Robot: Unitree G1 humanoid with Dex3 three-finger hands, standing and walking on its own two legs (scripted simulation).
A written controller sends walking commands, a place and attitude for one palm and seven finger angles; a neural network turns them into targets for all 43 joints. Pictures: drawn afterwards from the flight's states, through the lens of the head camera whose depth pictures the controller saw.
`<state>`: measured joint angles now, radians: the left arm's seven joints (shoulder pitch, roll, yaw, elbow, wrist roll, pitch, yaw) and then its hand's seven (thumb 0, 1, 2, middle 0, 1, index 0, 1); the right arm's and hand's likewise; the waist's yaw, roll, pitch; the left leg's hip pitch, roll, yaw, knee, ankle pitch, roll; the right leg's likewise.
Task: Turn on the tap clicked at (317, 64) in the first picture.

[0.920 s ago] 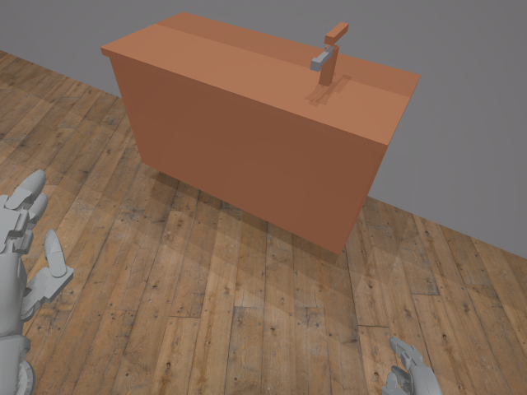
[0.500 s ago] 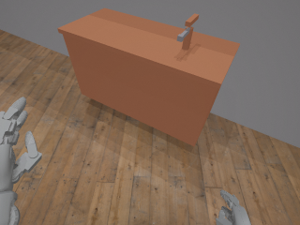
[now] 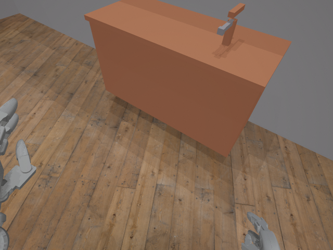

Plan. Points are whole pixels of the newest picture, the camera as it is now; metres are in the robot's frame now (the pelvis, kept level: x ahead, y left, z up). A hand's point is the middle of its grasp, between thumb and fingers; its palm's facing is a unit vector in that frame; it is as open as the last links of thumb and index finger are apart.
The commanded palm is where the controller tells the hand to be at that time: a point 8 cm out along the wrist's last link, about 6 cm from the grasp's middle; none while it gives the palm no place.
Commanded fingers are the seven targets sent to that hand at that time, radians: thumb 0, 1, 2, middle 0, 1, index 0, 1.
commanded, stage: walk around to get in front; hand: left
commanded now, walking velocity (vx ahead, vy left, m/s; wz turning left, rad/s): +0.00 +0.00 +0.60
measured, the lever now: (221, 30) +0.99 -0.21 +0.06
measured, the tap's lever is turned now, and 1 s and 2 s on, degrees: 0 0 0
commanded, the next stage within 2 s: none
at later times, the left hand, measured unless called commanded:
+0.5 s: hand out of the picture +0.07 +0.29 +0.18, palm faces +0.65 -0.67 -0.37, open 7.4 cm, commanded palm +0.00 +0.31 +0.19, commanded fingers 0.00 0.90 0.90 -0.20 -0.30 -0.20 -0.30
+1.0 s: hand out of the picture -0.10 +0.27 +0.18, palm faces +0.83 -0.41 -0.36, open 7.4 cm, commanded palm -0.16 +0.27 +0.19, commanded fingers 0.00 0.90 0.90 -0.20 -0.30 -0.20 -0.30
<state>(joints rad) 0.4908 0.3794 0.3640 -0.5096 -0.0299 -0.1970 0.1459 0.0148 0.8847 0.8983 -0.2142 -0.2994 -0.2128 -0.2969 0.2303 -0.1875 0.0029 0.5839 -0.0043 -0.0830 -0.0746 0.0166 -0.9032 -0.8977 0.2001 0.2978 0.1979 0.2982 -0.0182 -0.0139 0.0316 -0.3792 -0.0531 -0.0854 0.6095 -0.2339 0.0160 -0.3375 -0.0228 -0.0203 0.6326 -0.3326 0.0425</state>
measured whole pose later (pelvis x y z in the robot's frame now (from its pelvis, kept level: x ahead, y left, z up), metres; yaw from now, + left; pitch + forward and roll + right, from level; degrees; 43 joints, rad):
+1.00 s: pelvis -0.12 -0.05 +0.01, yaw +37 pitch -1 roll +1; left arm 0.47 0.36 0.33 -0.50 -0.03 -0.16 0.17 0.01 0.88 0.90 -0.22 -0.30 -0.21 -0.30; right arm 0.26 -0.25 -0.02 0.60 -0.02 -0.05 -0.09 0.02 -0.90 -0.90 0.20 0.30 0.20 0.30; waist 0.00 -0.03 0.01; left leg -0.30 0.04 0.06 0.69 -0.40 -0.02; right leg -0.26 -0.12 -0.19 0.55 -0.25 0.00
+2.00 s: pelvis -0.16 -0.01 +0.01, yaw +66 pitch +0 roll -1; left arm 0.49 0.38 0.37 -0.57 -0.02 -0.23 0.14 0.01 0.89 0.90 -0.21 -0.30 -0.21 -0.30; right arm 0.23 -0.10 0.04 0.63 0.00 -0.13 -0.04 0.02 -0.90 -0.90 0.20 0.30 0.20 0.30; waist 0.01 0.01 0.02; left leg -0.20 0.05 0.06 0.49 -0.29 0.01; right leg -0.53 -0.11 -0.13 0.91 -0.35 0.07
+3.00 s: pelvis +0.00 +0.26 +0.01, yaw +76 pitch +0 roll +2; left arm 0.47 0.33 0.35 -0.49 -0.03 -0.22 0.14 0.01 0.88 0.90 -0.22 -0.30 -0.22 -0.30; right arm 0.18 -0.26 -0.03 0.67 0.00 -0.03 -0.05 0.02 -0.90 -0.90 0.20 0.30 0.20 0.30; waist -0.01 0.03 0.08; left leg -0.58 0.10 0.08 1.17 -0.32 -0.02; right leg -0.26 -0.10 -0.24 0.54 -0.28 -0.05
